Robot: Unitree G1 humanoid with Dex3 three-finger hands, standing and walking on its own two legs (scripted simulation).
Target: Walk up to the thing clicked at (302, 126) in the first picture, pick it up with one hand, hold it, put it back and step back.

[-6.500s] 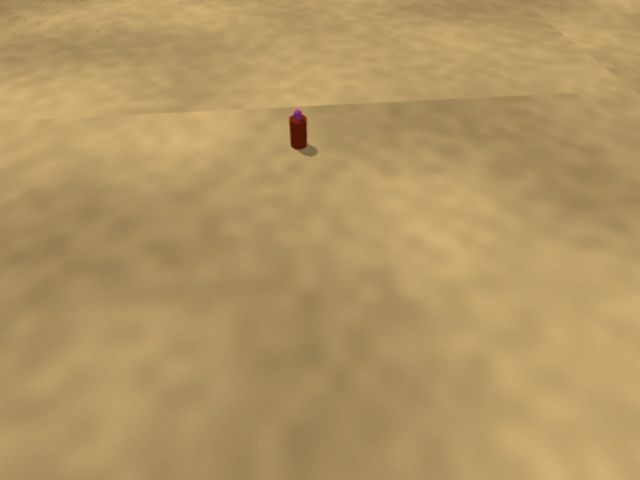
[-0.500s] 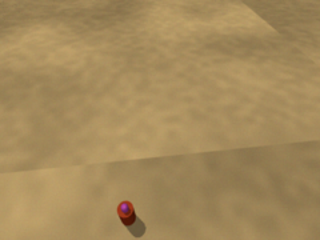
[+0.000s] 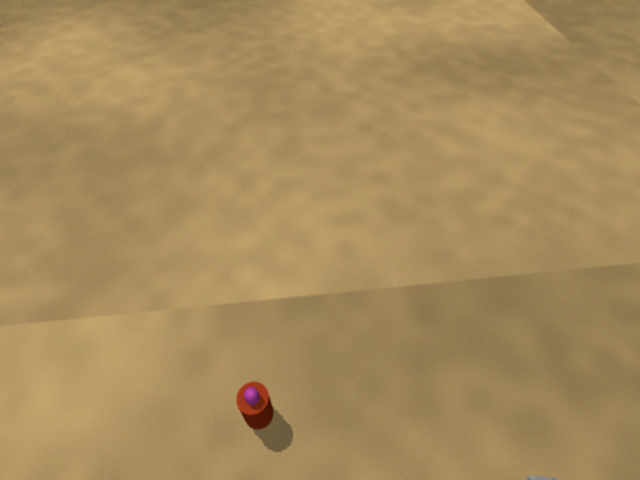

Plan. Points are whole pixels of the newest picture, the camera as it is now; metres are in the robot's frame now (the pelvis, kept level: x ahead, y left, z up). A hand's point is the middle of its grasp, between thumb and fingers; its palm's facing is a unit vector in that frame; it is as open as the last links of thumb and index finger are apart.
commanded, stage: walk up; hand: left
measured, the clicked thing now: (254, 403) +0.40 +0.18 -0.67
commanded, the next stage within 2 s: none
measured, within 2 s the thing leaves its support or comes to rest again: neither
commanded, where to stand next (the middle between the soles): +0.03 -0.01 m, yaw -3 degrees
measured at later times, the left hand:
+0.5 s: hand out of the picture +0.01 +0.30 -0.17, palm faces -0.03 -0.93 -0.36, open 7.4 cm
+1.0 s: hand out of the picture +0.04 +0.23 -0.14, palm faces -0.05 -0.91 -0.40, open 7.4 cm
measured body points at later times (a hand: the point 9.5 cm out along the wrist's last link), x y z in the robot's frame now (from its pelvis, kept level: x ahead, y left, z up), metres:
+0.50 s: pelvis -0.09 +0.04 -0.02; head -0.08 +0.06 +0.43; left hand +0.01 +0.35 -0.15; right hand -0.09 -0.29 -0.13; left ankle -0.12 +0.15 -0.74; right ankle -0.04 -0.11 -0.69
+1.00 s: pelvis -0.04 -0.02 -0.02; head -0.01 -0.05 +0.43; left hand +0.04 +0.28 -0.12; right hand +0.02 -0.34 -0.15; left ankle -0.06 +0.12 -0.67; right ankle +0.01 -0.16 -0.74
